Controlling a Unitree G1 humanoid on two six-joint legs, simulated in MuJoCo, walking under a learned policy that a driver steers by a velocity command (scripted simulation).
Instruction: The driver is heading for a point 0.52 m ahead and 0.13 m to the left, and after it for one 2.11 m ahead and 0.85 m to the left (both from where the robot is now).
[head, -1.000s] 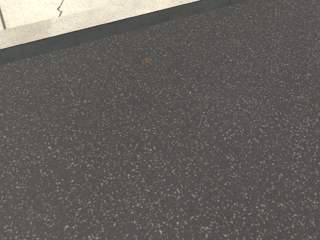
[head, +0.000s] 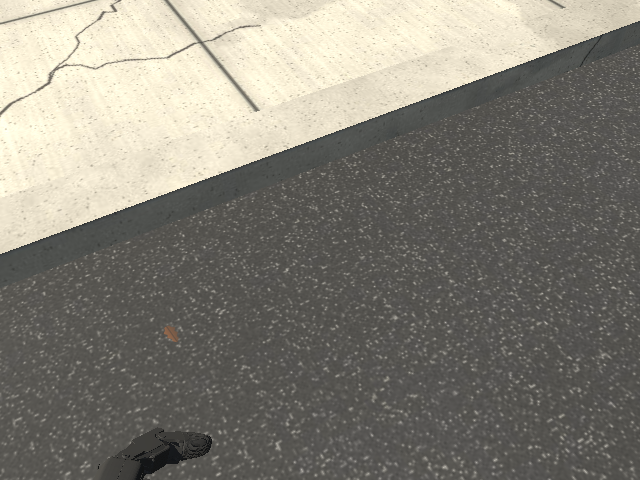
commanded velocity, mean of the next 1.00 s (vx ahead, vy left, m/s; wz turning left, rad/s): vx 0.63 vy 0.00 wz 0.85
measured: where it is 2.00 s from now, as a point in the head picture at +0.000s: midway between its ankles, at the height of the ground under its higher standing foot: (304, 385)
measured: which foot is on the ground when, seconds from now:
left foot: down 0.00-0.22, up 0.24-0.60, down 0.62-1.00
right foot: up 0.00-0.20, down 0.22-0.62, up 0.64-1.00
